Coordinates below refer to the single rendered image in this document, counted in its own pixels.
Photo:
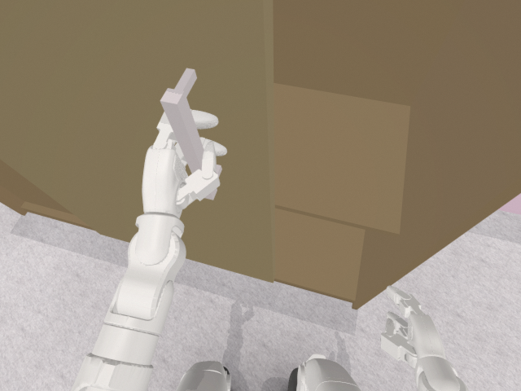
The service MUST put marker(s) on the right robot forearm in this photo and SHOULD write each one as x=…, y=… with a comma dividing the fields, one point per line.
x=437, y=374

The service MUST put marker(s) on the robot right thigh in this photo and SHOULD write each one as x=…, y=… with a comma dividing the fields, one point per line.
x=319, y=374

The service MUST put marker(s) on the wardrobe door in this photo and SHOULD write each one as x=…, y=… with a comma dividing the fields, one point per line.
x=24, y=189
x=80, y=89

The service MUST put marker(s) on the left robot hand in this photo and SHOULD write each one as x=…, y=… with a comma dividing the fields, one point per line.
x=165, y=169

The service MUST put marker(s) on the robot thigh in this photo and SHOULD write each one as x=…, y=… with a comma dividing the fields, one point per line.
x=205, y=376
x=319, y=374

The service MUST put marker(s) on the handle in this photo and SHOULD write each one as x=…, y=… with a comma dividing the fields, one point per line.
x=177, y=110

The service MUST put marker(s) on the left robot forearm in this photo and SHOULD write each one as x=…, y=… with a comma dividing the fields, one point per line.
x=122, y=355

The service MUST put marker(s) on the robot left thigh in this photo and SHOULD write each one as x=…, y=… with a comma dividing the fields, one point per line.
x=205, y=376

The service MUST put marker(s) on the right robot hand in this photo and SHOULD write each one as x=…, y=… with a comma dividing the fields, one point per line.
x=412, y=340

